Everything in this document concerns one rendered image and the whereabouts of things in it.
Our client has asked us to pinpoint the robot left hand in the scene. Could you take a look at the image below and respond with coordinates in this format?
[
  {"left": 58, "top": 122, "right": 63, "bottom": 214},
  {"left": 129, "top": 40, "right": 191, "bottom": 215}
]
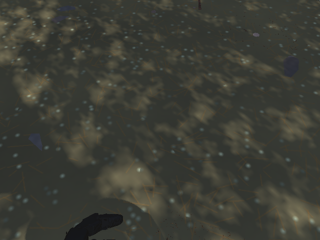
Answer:
[{"left": 64, "top": 213, "right": 123, "bottom": 240}]

